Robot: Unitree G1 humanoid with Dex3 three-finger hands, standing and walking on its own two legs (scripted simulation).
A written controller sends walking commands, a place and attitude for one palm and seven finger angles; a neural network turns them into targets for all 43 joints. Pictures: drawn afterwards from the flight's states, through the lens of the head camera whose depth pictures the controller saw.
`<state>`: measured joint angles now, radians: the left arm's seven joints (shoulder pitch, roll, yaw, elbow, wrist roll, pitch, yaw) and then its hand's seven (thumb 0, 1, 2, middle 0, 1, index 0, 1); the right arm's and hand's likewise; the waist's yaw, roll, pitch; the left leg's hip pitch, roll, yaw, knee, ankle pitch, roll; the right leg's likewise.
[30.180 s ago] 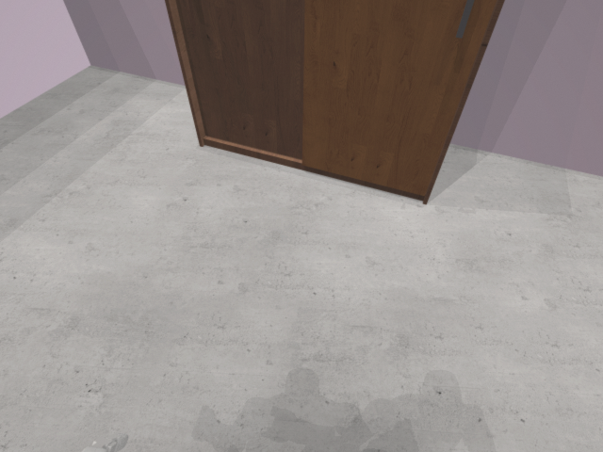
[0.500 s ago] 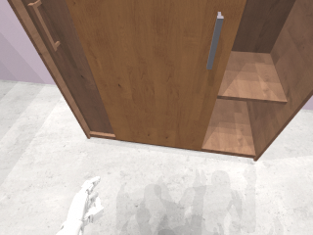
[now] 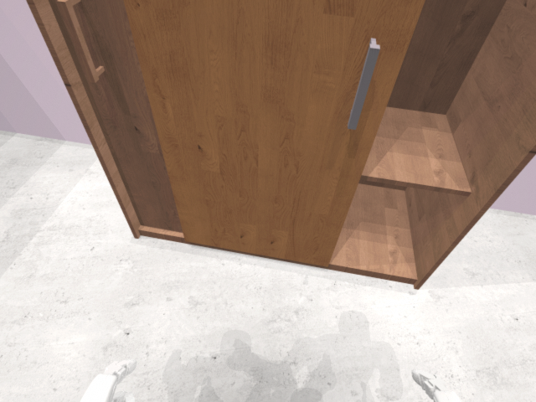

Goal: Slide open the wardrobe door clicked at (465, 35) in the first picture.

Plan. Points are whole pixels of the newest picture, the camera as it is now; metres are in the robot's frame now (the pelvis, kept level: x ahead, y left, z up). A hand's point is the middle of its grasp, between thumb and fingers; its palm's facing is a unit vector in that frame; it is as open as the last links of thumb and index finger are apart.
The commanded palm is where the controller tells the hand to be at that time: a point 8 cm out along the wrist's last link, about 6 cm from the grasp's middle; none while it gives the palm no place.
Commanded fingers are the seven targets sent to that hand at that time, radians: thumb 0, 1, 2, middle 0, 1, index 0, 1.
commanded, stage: let the arm hang, fingers relaxed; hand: right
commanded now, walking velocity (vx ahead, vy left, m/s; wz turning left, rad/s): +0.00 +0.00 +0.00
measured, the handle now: (362, 86) +0.74 -0.13 +0.11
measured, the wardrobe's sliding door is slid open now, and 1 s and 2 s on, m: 0.37 0.37 0.37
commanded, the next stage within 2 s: look to check the result in 0.88 s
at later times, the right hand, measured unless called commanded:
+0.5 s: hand out of the picture -0.04 -0.20 -0.16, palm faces -0.01 +0.97 -0.22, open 7.4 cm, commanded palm none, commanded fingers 0.00 -0.90 -0.90 0.20 0.30 0.20 0.30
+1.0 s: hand out of the picture +0.02 -0.20 -0.16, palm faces -0.02 +0.98 -0.21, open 7.4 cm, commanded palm none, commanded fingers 0.00 -0.90 -0.90 0.20 0.30 0.20 0.30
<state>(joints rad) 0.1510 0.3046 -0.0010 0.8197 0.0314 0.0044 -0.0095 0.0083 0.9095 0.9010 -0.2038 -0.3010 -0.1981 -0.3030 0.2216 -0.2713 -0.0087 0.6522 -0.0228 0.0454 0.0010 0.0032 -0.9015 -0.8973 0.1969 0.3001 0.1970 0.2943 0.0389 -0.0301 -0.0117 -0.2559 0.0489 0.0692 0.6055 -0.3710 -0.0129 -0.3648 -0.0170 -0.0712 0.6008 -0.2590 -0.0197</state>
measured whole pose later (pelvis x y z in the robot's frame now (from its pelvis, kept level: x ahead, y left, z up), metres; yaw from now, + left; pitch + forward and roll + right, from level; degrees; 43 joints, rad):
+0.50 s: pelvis -0.01 -0.01 +0.01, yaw +1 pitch +0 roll +1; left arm 0.27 0.15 0.00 1.11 0.02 0.02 0.02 0.00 0.91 0.90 -0.20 -0.30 -0.20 -0.30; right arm 0.31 -0.19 0.00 1.15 -0.01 0.01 -0.02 0.00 -0.91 -0.90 0.20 0.30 0.20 0.29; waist 0.01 -0.02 0.05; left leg -0.16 0.04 0.06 0.43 -0.26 -0.03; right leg -0.28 -0.02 -0.08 0.46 -0.18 -0.03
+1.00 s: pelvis +0.00 -0.02 +0.02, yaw +1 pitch +0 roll +0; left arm 0.22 0.18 0.01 1.12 0.02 0.00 0.02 0.00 0.91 0.90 -0.20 -0.30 -0.20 -0.30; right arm 0.23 -0.19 -0.01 1.13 -0.02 -0.01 -0.02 0.00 -0.91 -0.90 0.20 0.30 0.20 0.29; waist 0.01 0.00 0.05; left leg -0.13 0.05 0.05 0.39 -0.26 -0.04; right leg -0.24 0.00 -0.09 0.42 -0.17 -0.04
